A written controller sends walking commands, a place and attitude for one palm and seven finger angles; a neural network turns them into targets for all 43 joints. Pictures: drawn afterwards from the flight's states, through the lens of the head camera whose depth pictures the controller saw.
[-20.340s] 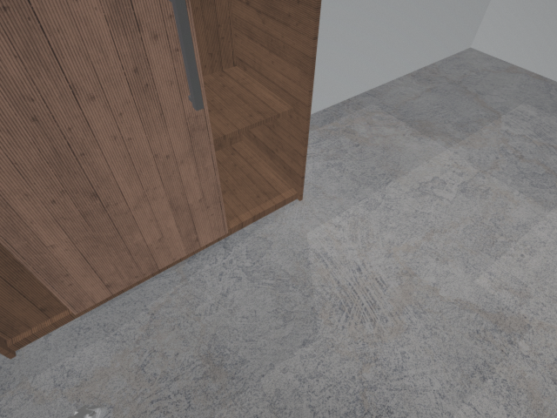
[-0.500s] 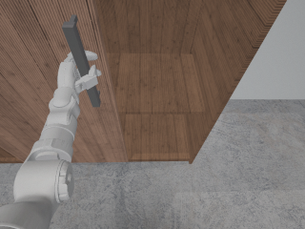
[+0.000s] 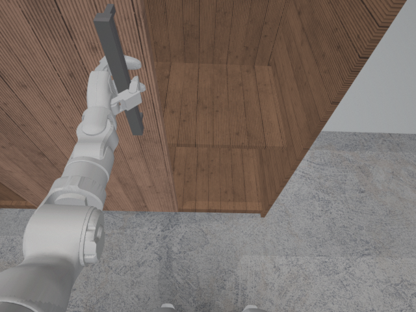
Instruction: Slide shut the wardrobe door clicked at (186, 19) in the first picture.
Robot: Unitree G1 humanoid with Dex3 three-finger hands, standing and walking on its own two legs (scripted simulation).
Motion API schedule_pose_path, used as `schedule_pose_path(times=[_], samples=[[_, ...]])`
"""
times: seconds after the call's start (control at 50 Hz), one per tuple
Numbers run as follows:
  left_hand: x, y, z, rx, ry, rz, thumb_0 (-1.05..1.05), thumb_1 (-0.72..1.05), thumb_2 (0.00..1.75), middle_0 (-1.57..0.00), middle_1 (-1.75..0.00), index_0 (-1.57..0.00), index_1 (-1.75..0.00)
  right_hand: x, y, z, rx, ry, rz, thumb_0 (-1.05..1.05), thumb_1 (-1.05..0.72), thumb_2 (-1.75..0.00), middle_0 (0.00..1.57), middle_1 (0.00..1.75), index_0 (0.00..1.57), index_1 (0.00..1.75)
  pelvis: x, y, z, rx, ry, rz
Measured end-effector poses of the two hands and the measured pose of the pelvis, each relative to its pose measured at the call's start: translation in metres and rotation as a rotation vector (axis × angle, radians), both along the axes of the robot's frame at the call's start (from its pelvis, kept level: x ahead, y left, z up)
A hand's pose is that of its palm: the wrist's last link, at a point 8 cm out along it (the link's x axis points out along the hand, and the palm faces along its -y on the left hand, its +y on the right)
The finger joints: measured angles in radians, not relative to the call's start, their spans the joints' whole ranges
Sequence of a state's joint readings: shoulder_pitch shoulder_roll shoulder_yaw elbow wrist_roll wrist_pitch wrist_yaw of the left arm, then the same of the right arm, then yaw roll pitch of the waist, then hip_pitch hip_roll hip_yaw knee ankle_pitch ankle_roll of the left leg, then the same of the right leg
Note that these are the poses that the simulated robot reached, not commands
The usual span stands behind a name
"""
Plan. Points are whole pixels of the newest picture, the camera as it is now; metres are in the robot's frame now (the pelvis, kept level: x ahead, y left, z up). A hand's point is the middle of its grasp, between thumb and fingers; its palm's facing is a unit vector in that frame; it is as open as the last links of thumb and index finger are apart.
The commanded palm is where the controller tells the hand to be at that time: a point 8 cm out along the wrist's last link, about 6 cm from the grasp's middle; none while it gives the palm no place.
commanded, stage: tug the door sideways, standing still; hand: left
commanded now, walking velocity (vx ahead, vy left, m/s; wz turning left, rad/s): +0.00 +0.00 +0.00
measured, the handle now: (126, 80) +0.54 +0.17 +0.12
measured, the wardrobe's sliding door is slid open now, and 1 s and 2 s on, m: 0.41 0.40 0.24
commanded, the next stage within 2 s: step sideways, sliding the door along in 0.10 s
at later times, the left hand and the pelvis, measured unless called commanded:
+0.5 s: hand (134, 94) +0.49 +0.14 +0.12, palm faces +0.15 -0.98 -0.15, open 5.3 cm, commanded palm +0.47 +0.15 +0.13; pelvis +0.01 -0.02 +0.00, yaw -4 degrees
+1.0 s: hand (146, 95) +0.49 +0.12 +0.12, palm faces +0.35 -0.92 -0.17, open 6.2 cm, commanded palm +0.46 +0.09 +0.13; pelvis +0.09 -0.11 +0.03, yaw +5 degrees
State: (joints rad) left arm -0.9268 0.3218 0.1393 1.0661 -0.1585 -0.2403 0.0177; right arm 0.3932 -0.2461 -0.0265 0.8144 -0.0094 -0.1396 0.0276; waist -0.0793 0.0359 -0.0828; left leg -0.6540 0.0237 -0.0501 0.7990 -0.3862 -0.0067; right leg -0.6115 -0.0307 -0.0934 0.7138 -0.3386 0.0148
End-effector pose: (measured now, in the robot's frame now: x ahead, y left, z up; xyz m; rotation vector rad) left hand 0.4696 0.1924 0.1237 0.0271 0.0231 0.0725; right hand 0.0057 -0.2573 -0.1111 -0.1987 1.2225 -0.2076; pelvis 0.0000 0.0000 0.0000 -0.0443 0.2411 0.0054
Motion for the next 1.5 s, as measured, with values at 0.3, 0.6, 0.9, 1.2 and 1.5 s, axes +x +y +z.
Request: schedule_pose_path(times=[0.3, 0.6, 0.9, 1.2, 1.5], samples=[[0.0, 0.002, 0.002, 0.071, 0.018, -0.005, -0.02, 0.71, 0.8, -0.45, -1.4, -0.43, -1.4, 0.046, 0.004, 0.003, -0.018, -0.09, 0.004, 0.01, -0.91, -0.9, 0.21, 0.3, 0.2, 0.3, 0.004, 0.001, 0.005, 0.006, -0.037, -0.033], [-0.008, -0.005, 0.008, 0.104, 0.155, 0.156, -0.05, 0.7, 0.74, -0.41, -1.35, -0.45, -1.4, 0.092, -0.03, -0.008, -0.001, -0.124, 0.006, 0.01, -0.91, -0.9, 0.21, 0.3, 0.21, 0.3, 0.024, -0.035, 0.011, 0.019, -0.179, -0.027], [-0.014, -0.02, 0.006, 0.14, 0.104, 0.236, -0.04, 0.74, 0.79, -0.33, -1.3, -0.26, -1.4, 0.203, -0.062, 0.006, 0.047, -0.236, 0.185, 0.01, -0.91, -0.9, 0.2, 0.3, 0.2, 0.3, 0.067, -0.087, 0.017, 0.045, -0.246, 0.021], [-0.015, -0.048, 0.004, 0.16, 0.058, 0.305, -0.03, 0.68, 0.84, -0.39, -1.31, -0.2, -1.4, 0.34, -0.073, 0.03, 0.093, -0.378, 0.328, 0.01, -0.91, -0.9, 0.2, 0.3, 0.2, 0.3, 0.126, -0.129, 0.027, 0.073, -0.19, 0.092], [-0.015, -0.094, 0.003, 0.129, 0.03, 0.34, -0.01, 0.68, 0.86, -0.39, -1.33, -0.23, -1.41, 0.424, -0.085, 0.052, 0.124, -0.429, 0.354, 0.01, -0.91, -0.9, 0.2, 0.3, 0.2, 0.3, 0.199, -0.159, 0.039, 0.06, -0.194, 0.071]])
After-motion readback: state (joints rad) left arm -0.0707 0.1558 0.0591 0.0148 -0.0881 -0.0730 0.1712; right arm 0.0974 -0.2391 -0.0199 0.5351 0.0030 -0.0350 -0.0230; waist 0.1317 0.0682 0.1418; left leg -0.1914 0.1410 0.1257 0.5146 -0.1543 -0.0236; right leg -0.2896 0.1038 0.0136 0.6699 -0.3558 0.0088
